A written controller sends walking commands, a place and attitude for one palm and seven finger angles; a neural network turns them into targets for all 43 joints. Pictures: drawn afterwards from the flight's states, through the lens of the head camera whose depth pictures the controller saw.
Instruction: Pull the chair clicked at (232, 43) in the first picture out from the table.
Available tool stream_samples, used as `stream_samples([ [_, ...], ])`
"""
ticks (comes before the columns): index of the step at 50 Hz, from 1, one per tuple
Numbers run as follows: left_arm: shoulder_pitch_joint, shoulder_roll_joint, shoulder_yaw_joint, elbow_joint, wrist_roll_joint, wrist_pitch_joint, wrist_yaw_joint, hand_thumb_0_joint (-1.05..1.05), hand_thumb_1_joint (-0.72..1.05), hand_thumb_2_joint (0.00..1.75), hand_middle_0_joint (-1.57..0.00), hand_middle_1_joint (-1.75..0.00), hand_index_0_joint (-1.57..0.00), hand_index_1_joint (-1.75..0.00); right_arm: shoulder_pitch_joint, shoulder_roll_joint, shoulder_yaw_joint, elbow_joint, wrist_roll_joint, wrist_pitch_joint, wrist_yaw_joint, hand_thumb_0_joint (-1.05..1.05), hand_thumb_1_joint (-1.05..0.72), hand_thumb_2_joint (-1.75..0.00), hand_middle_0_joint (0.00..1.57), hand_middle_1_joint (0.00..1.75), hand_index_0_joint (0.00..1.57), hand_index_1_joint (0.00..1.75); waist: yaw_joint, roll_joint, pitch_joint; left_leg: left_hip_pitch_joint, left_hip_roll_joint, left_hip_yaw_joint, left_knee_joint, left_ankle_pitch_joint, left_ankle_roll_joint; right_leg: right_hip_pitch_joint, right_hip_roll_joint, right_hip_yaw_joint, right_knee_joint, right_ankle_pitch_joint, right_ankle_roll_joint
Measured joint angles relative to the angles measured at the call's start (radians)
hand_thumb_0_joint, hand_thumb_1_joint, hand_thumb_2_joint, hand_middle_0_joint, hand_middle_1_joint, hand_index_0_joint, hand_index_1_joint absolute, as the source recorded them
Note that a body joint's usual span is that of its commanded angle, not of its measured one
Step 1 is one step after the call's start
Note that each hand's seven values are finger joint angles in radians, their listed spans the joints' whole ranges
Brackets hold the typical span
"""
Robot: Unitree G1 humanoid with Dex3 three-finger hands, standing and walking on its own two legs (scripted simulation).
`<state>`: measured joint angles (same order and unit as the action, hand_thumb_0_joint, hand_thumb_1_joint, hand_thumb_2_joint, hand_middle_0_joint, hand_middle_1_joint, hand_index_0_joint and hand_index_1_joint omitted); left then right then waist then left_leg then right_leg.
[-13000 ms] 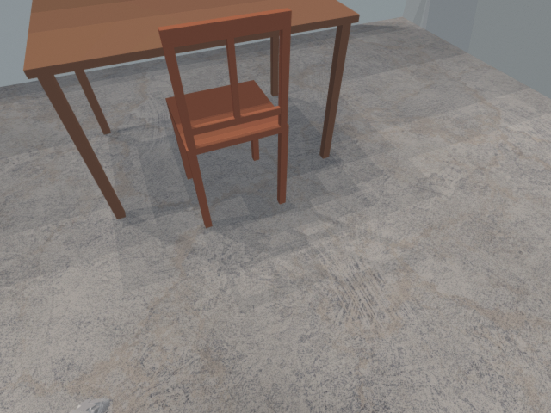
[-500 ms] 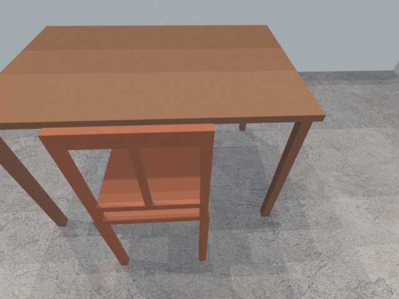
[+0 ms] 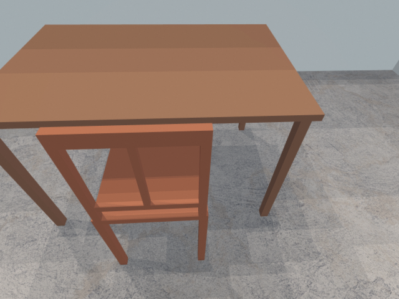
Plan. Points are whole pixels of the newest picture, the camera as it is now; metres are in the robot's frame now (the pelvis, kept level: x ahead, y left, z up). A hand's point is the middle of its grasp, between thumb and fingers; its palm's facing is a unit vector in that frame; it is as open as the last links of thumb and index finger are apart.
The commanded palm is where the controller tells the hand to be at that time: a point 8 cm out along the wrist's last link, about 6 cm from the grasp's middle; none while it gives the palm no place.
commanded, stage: look again from close up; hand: left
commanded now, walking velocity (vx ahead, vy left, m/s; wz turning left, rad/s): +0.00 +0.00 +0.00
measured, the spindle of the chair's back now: (140, 177) +0.44 +0.20 -0.09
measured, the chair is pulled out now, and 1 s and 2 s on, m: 0.00 0.00 0.00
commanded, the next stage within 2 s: raise the hand toward the chair's back in 0.32 s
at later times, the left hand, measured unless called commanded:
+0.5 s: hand out of the picture +0.01 +0.18 -0.15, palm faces +0.13 -0.96 -0.23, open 7.3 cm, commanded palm +0.10 +0.21 -0.07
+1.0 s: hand out of the picture +0.12 +0.18 -0.07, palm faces +0.22 -0.98 -0.05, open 10.6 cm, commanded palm +0.12 +0.22 -0.06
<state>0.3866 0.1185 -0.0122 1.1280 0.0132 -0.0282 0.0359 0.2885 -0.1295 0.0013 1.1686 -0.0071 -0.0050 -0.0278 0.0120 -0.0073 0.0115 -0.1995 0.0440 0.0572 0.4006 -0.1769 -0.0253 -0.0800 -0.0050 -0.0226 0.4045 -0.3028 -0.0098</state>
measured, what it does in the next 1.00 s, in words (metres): lowers itself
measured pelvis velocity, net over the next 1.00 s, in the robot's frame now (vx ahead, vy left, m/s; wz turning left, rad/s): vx -0.06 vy -0.01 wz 0.05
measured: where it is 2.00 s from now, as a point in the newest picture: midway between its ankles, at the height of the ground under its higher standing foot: outside the picture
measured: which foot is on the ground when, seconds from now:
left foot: down 0.00-1.00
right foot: down 0.00-1.00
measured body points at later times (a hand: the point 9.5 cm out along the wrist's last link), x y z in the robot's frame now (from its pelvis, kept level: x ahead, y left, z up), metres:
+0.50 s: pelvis -0.01 +0.00 +0.00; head +0.00 +0.00 +0.44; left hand +0.00 +0.23 -0.13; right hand +0.01 -0.22 -0.16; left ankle +0.02 +0.14 -0.74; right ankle -0.05 -0.11 -0.74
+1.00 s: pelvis -0.06 -0.01 -0.12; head -0.01 +0.00 +0.33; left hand +0.11 +0.23 -0.06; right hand +0.20 -0.20 -0.16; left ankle +0.02 +0.14 -0.74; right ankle -0.05 -0.11 -0.74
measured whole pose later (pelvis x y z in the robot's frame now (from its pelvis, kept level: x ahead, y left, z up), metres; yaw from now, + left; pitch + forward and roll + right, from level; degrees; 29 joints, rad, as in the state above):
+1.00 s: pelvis -0.06 -0.01 -0.12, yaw +3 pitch +14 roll -3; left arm 0.50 0.17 0.07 -0.05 -0.19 -0.51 -0.08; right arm 0.11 -0.20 -0.01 0.48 -0.02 -0.15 -0.03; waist 0.06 0.02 -0.15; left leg -1.05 0.06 -0.07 1.25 -0.44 -0.04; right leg -0.87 0.00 -0.12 1.26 -0.63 -0.04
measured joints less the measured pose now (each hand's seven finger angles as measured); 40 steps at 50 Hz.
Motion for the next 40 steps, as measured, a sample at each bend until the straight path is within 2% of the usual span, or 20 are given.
stream_samples([
  [22, -0.001, 0.0, -0.003, -0.001, 0.005, -0.005, 0.005, 0.01, 0.9, 0.9, -0.2, -0.3, -0.2, -0.3, 0.005, -0.007, 0.002, -0.01, -0.002, 0.002, 0.002, 0.01, -0.92, -0.89, 0.2, 0.3, 0.2, 0.3, 0.001, 0.012, -0.005, -0.019, 0.008, -0.006, 0.025, -0.007, 0.0, -0.003, 0.007, -0.005, -0.006, 0.005, 0.001],
  [23, 0.044, 0.001, -0.017, -0.158, -0.036, 0.052, 0.005, 0.01, 0.9, 0.9, -0.2, -0.3, -0.2, -0.3, 0.019, -0.018, 0.006, -0.059, 0.004, -0.002, 0.001, 0.02, -0.92, -0.89, 0.2, 0.3, 0.2, 0.3, -0.001, 0.019, 0.006, -0.033, 0.012, -0.007, 0.048, -0.019, 0.003, -0.015, 0.01, -0.005, 0.009, 0.003, 0.002],
  [24, 0.093, 0.006, -0.022, -0.337, -0.057, 0.063, 0.019, 0.02, 0.91, 0.9, -0.2, -0.3, -0.2, -0.3, 0.038, -0.027, 0.007, -0.109, 0.011, -0.038, -0.01, 0.02, -0.93, -0.89, 0.2, 0.3, 0.2, 0.3, 0.003, 0.018, 0.015, -0.041, 0.007, -0.003, 0.06, -0.024, 0.005, -0.032, 0.005, -0.002, 0.04, -0.008, 0.002],
  [25, 0.128, 0.024, -0.017, -0.46, -0.061, 0.05, 0.06, 0.04, 0.94, 0.9, -0.2, -0.3, -0.21, -0.3, 0.053, -0.036, 0.003, -0.148, 0.024, -0.083, -0.021, 0.02, -0.93, -0.89, 0.2, 0.3, 0.2, 0.3, 0.004, 0.018, 0.014, -0.052, 0.003, -0.001, 0.075, -0.028, 0.006, -0.052, 0.0, 0.0, 0.073, -0.023, 0.002],
  [26, 0.151, 0.042, -0.009, -0.566, -0.084, 0.039, 0.083, 0.06, 0.96, 0.9, -0.2, -0.3, -0.21, -0.3, 0.063, -0.046, -0.004, -0.185, 0.038, -0.123, -0.028, 0.02, -0.93, -0.89, 0.21, 0.3, 0.2, 0.3, -0.005, 0.023, 0.005, -0.074, -0.003, -0.007, 0.095, -0.033, 0.008, -0.074, -0.007, -0.006, 0.105, -0.039, 0.003],
  [28, 0.161, 0.067, -0.008, -0.756, -0.131, -0.001, 0.101, 0.07, 0.96, 0.89, -0.2, -0.3, -0.2, -0.3, 0.062, -0.076, -0.01, -0.257, 0.053, -0.185, -0.044, 0.02, -0.92, -0.89, 0.21, 0.3, 0.2, 0.3, -0.022, 0.039, -0.008, -0.125, -0.016, -0.025, 0.151, -0.048, 0.013, -0.118, -0.019, -0.025, 0.168, -0.07, 0.007],
  [31, 0.093, 0.066, -0.006, -0.923, -0.154, -0.147, 0.088, 0.06, 0.91, 0.87, -0.19, -0.29, -0.19, -0.29, 0.013, -0.123, -0.021, -0.348, 0.036, -0.248, -0.053, 0.02, -0.92, -0.89, 0.2, 0.3, 0.2, 0.3, -0.047, 0.059, -0.056, -0.259, -0.025, -0.043, 0.269, -0.081, 0.018, -0.245, -0.032, -0.041, 0.294, -0.118, 0.011],
  [33, 0.008, 0.037, 0.006, -0.945, -0.163, -0.279, 0.039, 0.05, 0.86, 0.86, -0.18, -0.28, -0.19, -0.28, -0.036, -0.139, -0.04, -0.401, 0.018, -0.27, -0.039, 0.02, -0.92, -0.89, 0.2, 0.3, 0.2, 0.3, -0.047, 0.054, -0.103, -0.381, -0.023, -0.041, 0.367, -0.111, 0.015, -0.373, -0.034, -0.035, 0.407, -0.156, 0.01],
  [35, -0.059, 0.0, 0.017, -0.951, -0.185, -0.414, -0.044, 0.04, 0.81, 0.84, -0.18, -0.28, -0.18, -0.28, -0.086, -0.14, -0.058, -0.452, 0.005, -0.276, -0.014, 0.02, -0.91, -0.89, 0.2, 0.3, 0.2, 0.3, -0.037, 0.03, -0.147, -0.502, -0.013, -0.032, 0.472, -0.145, 0.01, -0.503, -0.03, -0.021, 0.523, -0.194, 0.008],
  [37, -0.087, -0.032, 0.027, -0.959, -0.187, -0.513, -0.127, 0.03, 0.76, 0.82, -0.17, -0.27, -0.18, -0.27, -0.128, -0.133, -0.075, -0.509, 0.001, -0.256, 0.013, 0.02, -0.91, -0.89, 0.2, 0.3, 0.2, 0.3, -0.027, 0.001, -0.171, -0.6, -0.002, -0.028, 0.571, -0.182, 0.006, -0.604, -0.023, -0.012, 0.627, -0.234, 0.0],
  [38, -0.083, -0.042, 0.028, -0.972, -0.185, -0.528, -0.153, 0.03, 0.73, 0.81, -0.17, -0.27, -0.18, -0.27, -0.144, -0.129, -0.081, -0.542, 0.001, -0.238, 0.022, 0.01, -0.91, -0.89, 0.2, 0.3, 0.2, 0.3, -0.022, -0.01, -0.175, -0.637, 0.002, -0.028, 0.613, -0.198, 0.011, -0.641, -0.02, -0.01, 0.672, -0.253, -0.001],
  [40, -0.049, -0.047, 0.021, -1.006, -0.175, -0.498, -0.173, 0.02, 0.68, 0.8, -0.17, -0.26, -0.18, -0.26, -0.167, -0.123, -0.084, -0.609, 0.005, -0.194, 0.029, 0.01, -0.91, -0.89, 0.2, 0.3, 0.2, 0.3, -0.011, -0.025, -0.173, -0.689, 0.006, -0.035, 0.684, -0.226, 0.008, -0.691, -0.018, -0.014, 0.743, -0.283, -0.008],
])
